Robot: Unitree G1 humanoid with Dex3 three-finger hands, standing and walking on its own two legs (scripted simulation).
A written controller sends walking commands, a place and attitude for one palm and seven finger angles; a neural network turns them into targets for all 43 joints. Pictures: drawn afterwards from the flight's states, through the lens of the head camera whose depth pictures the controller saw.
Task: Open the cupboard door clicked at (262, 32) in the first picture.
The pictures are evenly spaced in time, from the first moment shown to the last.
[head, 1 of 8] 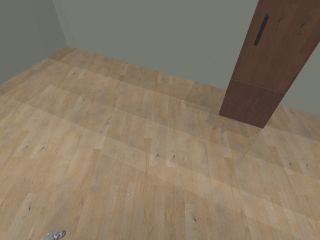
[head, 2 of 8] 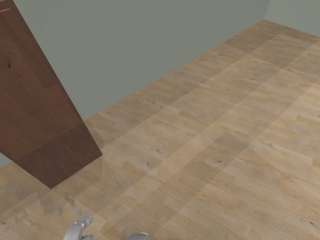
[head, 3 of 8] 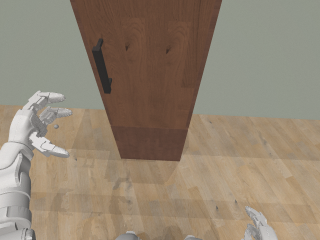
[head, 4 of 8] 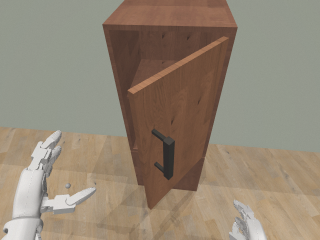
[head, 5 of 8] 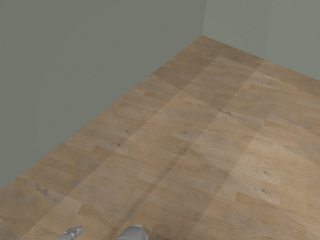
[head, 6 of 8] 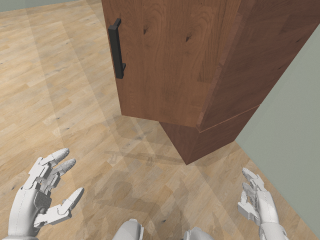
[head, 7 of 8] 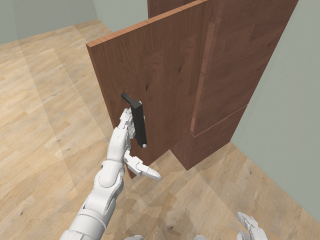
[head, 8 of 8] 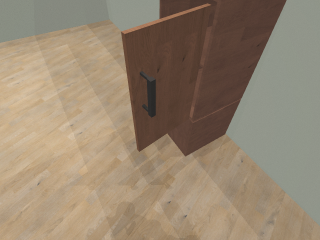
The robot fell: no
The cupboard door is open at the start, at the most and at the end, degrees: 0 98 98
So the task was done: yes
